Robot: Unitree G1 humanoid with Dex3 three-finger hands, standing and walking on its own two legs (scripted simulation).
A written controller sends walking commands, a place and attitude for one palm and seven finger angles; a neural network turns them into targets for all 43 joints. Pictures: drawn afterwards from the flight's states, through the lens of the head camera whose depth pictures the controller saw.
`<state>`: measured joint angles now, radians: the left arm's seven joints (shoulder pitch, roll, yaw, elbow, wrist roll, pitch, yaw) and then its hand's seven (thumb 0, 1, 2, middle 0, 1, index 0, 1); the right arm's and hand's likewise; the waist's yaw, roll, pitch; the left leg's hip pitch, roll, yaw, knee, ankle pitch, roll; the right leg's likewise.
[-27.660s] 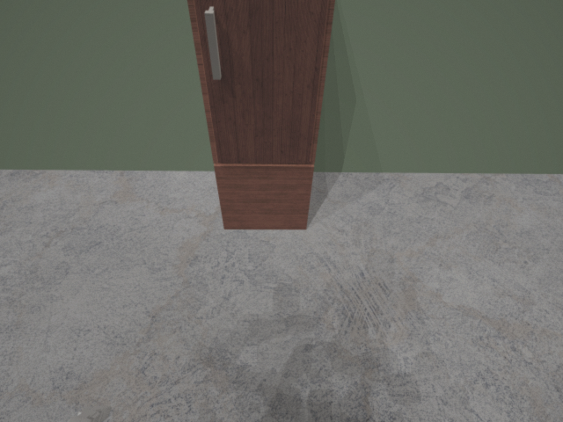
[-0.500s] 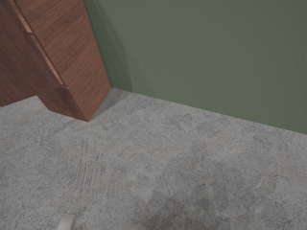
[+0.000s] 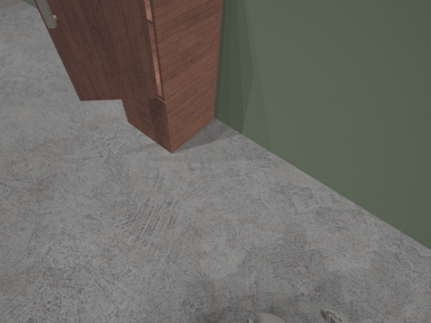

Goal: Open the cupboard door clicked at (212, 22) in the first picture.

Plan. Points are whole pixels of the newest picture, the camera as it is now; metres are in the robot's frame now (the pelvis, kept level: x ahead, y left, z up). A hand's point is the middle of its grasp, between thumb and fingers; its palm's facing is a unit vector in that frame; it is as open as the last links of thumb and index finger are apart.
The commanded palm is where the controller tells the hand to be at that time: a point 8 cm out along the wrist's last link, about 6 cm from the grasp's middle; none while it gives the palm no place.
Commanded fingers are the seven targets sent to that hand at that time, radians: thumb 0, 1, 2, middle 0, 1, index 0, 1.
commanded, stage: turn to face it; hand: left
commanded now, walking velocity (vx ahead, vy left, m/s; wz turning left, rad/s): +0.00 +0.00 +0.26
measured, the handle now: out of the picture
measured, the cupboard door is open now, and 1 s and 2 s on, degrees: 46 46 46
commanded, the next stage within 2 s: take the last steps up to it in 0.18 s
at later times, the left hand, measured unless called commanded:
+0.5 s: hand out of the picture +0.00 +0.16 -0.16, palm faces +0.23 -0.95 -0.21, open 7.3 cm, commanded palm none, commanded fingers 0.00 0.90 0.90 -0.20 -0.30 -0.20 -0.30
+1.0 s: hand (85, 297) +0.17 +0.28 -0.15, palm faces +0.23 -0.95 -0.20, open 7.4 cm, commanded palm none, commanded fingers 0.00 0.90 0.90 -0.20 -0.30 -0.20 -0.30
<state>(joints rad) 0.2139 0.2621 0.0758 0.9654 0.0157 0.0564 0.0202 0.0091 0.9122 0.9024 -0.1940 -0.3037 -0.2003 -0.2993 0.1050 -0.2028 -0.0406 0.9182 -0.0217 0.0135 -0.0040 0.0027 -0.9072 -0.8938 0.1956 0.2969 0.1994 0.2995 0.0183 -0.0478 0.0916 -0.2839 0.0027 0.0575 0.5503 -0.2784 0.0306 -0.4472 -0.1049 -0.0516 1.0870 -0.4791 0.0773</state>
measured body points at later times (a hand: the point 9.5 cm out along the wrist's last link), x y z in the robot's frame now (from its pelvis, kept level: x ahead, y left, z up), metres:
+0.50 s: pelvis +0.01 -0.03 +0.01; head +0.04 -0.02 +0.46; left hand -0.01 +0.21 -0.14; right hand +0.08 -0.27 -0.14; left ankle -0.03 +0.10 -0.67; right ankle +0.00 -0.15 -0.73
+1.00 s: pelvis +0.11 +0.08 +0.01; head +0.14 +0.08 +0.46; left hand +0.16 +0.33 -0.14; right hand +0.11 -0.14 -0.15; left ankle +0.02 +0.14 -0.73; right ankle +0.22 -0.02 -0.69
